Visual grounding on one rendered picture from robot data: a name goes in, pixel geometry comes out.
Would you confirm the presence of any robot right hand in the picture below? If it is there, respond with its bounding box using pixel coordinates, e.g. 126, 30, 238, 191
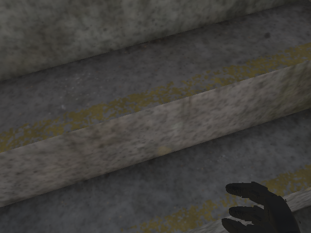
222, 182, 301, 233

